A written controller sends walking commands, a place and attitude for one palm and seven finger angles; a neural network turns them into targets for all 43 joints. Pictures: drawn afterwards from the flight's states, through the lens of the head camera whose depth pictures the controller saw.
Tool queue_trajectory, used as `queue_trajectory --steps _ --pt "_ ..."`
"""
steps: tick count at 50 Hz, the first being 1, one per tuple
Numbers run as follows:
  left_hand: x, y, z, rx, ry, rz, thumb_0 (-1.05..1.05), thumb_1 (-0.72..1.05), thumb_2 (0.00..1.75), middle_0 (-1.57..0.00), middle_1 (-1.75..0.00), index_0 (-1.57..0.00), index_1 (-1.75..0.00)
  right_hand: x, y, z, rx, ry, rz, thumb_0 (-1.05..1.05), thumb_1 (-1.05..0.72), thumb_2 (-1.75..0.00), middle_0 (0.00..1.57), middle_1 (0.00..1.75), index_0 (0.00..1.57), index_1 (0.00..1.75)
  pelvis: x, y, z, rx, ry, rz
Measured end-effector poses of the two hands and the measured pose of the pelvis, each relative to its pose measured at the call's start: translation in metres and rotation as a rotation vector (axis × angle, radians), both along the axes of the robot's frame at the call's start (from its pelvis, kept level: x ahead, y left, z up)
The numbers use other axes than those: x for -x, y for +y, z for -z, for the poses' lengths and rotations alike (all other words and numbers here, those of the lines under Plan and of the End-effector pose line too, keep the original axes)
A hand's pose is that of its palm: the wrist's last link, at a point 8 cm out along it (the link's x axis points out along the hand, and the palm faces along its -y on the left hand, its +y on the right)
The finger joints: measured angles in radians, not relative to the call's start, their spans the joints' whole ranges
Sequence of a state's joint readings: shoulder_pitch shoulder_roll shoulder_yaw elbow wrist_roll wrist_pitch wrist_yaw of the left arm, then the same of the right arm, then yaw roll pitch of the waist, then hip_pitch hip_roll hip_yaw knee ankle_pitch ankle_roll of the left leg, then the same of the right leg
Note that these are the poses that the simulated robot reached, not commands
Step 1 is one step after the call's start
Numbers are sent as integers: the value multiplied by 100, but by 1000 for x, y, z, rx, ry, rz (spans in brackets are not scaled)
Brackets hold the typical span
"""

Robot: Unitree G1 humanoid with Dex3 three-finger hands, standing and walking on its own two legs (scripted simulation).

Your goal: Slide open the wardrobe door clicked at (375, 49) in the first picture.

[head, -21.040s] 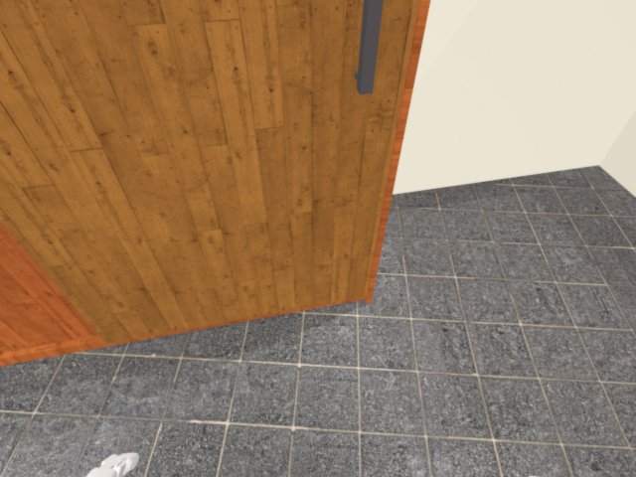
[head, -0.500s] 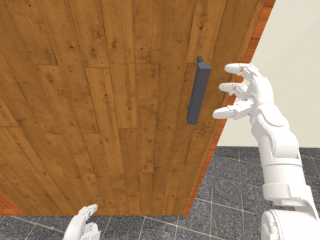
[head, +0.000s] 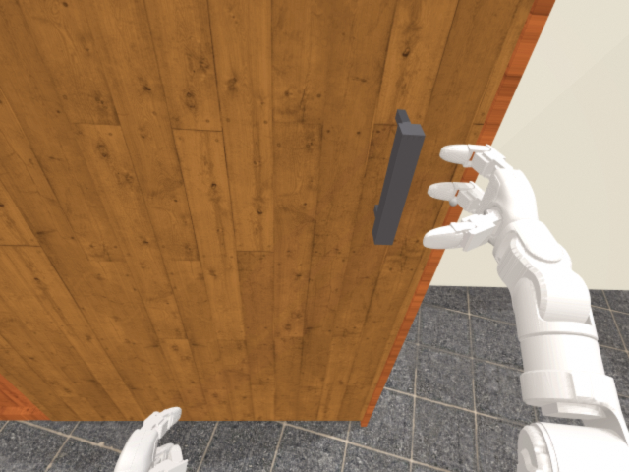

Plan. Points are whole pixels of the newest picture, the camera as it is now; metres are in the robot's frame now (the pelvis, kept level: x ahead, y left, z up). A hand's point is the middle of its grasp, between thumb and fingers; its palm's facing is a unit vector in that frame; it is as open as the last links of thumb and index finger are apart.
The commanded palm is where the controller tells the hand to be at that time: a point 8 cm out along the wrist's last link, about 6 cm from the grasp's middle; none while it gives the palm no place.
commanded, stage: feel for the door with the fingertips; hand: right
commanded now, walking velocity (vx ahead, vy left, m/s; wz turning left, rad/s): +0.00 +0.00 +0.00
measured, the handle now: (391, 179) +0.43 -0.06 +0.19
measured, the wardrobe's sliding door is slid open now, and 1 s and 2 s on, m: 0.00 0.00 0.00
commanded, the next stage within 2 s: slide the fingers in behind the handle in 0.62 s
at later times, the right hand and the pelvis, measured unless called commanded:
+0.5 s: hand (420, 216) +0.38 -0.09 +0.18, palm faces -0.06 +1.00 +0.01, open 14.0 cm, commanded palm +0.37 -0.15 +0.20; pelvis +0.00 +0.01 +0.00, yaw +0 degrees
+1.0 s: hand (413, 206) +0.39 -0.08 +0.19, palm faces -0.09 +1.00 +0.02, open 13.9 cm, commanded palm +0.37 -0.14 +0.20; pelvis +0.00 +0.00 +0.00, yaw +0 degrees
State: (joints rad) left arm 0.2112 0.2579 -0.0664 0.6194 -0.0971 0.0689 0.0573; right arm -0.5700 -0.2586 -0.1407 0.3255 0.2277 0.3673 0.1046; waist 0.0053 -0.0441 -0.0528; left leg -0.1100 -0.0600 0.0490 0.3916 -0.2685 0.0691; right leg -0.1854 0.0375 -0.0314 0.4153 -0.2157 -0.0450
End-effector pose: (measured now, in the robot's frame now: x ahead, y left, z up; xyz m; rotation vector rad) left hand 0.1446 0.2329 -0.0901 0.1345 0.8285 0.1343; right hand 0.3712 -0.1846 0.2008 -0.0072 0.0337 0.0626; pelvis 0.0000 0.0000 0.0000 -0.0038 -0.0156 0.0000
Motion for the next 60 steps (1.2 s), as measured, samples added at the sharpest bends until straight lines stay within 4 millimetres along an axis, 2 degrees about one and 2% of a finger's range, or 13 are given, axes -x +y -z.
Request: queue_trajectory --steps 3,5,7,12,16,21,24,30,34,41,49,56,60 --pt "0 4 1 -7 1 3 1 90 90 -20 -30 -20 -30 8 11 26 3 54 -22 -1 49 -30 33 122 30 120 1 0 0 1 4 3" --pt "-2 4 1 -14 -4 8 1 90 90 -20 -30 -20 -30 15 21 34 -3 39 -36 -1 49 -30 32 121 30 120 2 0 0 2 2 2" --pt "-4 4 -1 -18 -14 14 1 91 90 -20 -30 -20 -30 19 31 30 -11 -18 -45 -1 49 -30 31 121 30 120 2 1 1 4 0 1" --pt "-11 0 -3 -7 -36 24 1 91 90 -20 -30 -20 -30 13 41 -5 -8 -156 -27 -1 50 -29 31 120 30 120 -1 5 0 7 -9 -2" --pt "-14 -3 -3 15 -32 26 1 91 90 -20 -30 -20 -30 2 43 -12 4 -98 -16 -1 50 -29 30 120 30 120 -3 7 0 6 -9 -4" --pt "-14 0 -2 22 -21 15 1 90 90 -20 -30 -21 -30 1 39 15 -9 39 -10 -1 49 -30 30 120 30 120 -3 8 0 8 -5 -8" --pt "-13 3 -2 9 -18 18 1 90 90 -20 -30 -21 -30 6 37 23 -14 24 1 -1 49 -30 30 120 30 120 -2 9 0 9 -6 -6" --pt "-9 7 1 -19 6 28 1 90 90 -20 -30 -20 -30 3 35 3 2 -102 12 -1 50 -30 30 120 30 120 -1 11 0 8 -6 6" --pt "-6 9 4 -17 24 21 1 91 90 -20 -30 -20 -30 -4 33 -4 18 -80 7 -1 50 -30 34 124 31 121 -2 10 0 6 1 10" --pt "-1 6 5 -8 26 16 1 91 90 -20 -30 -20 -30 -4 33 -4 -9 -47 -2 -1 50 -30 33 124 33 123 0 7 1 6 3 13" --pt "4 2 2 -2 8 -1 1 91 90 -20 -30 -20 -30 -2 46 15 -23 -15 -30 -1 50 -30 31 121 31 121 3 4 0 5 -2 -4" --pt "7 -1 0 1 1 -6 1 90 90 -20 -30 -20 -30 2 39 2 -14 -93 -7 -1 49 -30 31 120 30 120 1 2 -1 3 -10 -15" --pt "5 -2 0 -1 6 1 1 90 90 -20 -30 -20 -30 6 36 4 -6 -70 -16 -1 50 -30 30 120 30 120 1 0 -1 1 -14 -10"
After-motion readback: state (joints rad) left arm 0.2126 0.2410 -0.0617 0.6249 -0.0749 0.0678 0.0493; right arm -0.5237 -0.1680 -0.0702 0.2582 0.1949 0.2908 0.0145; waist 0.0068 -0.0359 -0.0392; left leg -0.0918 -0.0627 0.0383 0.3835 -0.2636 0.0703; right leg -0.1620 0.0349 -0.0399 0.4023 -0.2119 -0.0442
